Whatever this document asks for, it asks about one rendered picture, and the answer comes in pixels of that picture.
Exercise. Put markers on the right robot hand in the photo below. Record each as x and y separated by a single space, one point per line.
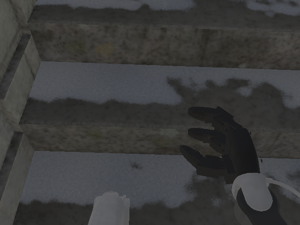
230 139

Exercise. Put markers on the right robot forearm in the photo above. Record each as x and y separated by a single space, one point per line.
255 202

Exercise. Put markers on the left robot thigh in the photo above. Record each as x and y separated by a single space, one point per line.
110 209

